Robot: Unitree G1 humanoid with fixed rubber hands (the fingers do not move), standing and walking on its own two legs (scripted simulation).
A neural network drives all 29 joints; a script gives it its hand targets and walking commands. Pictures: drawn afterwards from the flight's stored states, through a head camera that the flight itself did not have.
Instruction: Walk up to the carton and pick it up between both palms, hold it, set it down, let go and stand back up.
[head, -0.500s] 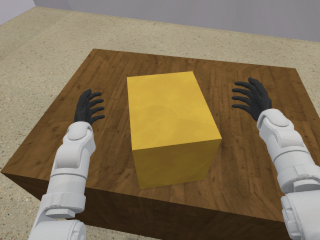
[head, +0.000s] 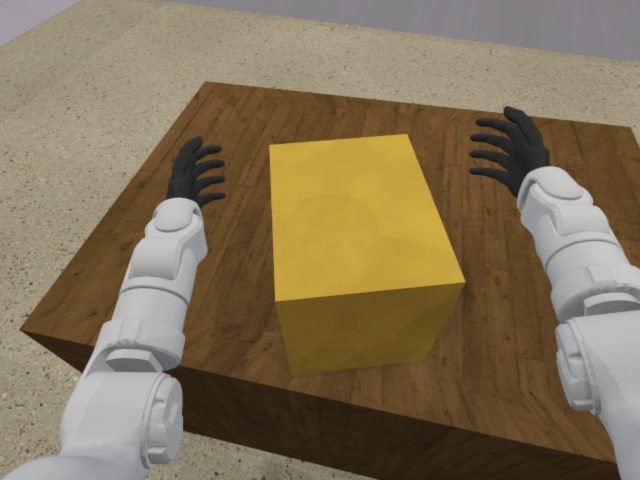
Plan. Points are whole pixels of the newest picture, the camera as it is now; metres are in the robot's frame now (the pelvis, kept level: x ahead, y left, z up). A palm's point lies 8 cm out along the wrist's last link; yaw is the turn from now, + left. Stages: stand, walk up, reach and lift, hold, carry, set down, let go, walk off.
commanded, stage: reach and lift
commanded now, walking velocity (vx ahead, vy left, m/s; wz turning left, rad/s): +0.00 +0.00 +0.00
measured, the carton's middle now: (349, 255) +0.44 +0.05 -0.02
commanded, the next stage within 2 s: none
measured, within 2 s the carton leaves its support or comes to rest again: neither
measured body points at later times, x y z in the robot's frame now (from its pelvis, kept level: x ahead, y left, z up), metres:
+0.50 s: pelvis -0.01 +0.00 -0.02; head +0.08 +0.00 +0.42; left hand +0.38 +0.24 +0.01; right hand +0.49 -0.13 +0.05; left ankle -0.01 +0.15 -0.75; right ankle -0.01 -0.10 -0.75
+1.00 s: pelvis -0.01 -0.01 -0.02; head +0.09 -0.02 +0.42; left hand +0.40 +0.20 +0.01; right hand +0.49 -0.10 +0.04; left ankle -0.01 +0.15 -0.75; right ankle -0.01 -0.10 -0.75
